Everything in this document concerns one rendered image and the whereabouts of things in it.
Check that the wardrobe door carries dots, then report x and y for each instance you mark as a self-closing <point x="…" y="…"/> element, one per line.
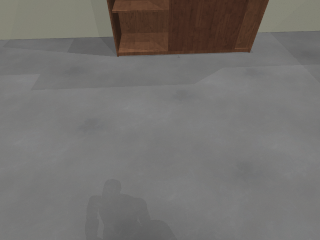
<point x="200" y="25"/>
<point x="249" y="23"/>

